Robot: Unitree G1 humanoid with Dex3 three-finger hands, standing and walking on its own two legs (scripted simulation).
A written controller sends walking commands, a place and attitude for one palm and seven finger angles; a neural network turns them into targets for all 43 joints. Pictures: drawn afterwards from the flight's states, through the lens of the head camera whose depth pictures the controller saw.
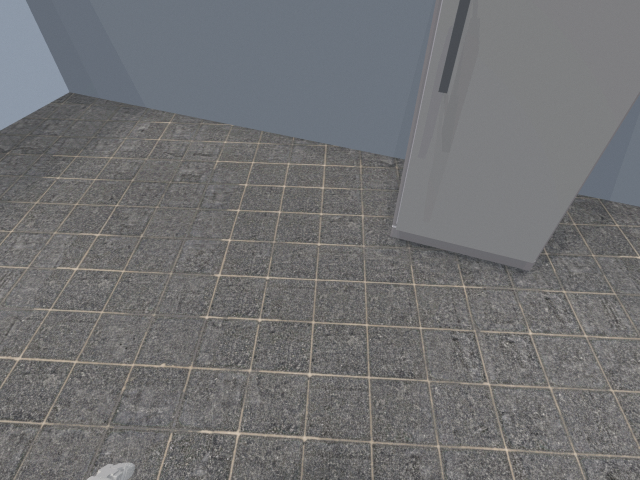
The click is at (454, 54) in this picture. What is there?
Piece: fridge door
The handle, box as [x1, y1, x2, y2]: [438, 0, 469, 92]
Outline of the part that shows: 469,0 459,1 438,91 447,91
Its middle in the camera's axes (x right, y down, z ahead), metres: +0.37 -0.57 +1.03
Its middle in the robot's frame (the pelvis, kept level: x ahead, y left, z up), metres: +1.17 -0.32 +0.14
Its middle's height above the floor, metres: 0.91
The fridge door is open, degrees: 0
